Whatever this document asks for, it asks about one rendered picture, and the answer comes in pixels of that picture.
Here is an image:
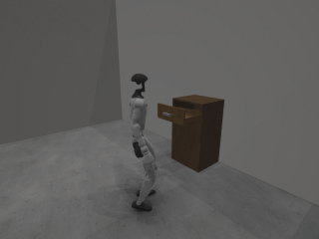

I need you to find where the robot right forearm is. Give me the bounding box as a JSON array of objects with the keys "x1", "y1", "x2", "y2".
[{"x1": 132, "y1": 124, "x2": 150, "y2": 155}]

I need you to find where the right robot foot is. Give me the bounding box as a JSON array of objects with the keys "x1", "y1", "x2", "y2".
[{"x1": 132, "y1": 200, "x2": 153, "y2": 212}]

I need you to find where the handle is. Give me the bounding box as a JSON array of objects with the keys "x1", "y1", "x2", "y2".
[{"x1": 162, "y1": 113, "x2": 172, "y2": 117}]

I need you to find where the right robot hand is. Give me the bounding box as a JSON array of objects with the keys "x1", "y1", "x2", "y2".
[{"x1": 143, "y1": 153, "x2": 158, "y2": 173}]

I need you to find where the cabinet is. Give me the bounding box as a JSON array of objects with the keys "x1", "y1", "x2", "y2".
[{"x1": 171, "y1": 95, "x2": 224, "y2": 172}]

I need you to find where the robot right upper arm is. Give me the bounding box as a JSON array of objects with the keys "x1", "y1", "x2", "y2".
[{"x1": 131, "y1": 99, "x2": 145, "y2": 130}]

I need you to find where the drawer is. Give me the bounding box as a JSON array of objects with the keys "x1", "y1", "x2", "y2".
[{"x1": 158, "y1": 103, "x2": 201, "y2": 126}]

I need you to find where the robot right shin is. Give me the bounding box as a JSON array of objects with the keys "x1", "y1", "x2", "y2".
[{"x1": 137, "y1": 178, "x2": 157, "y2": 205}]

